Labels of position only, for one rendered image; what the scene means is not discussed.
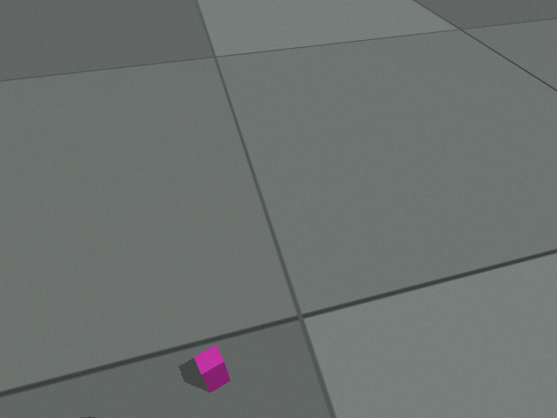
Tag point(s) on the carton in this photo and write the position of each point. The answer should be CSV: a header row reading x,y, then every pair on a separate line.
x,y
212,368

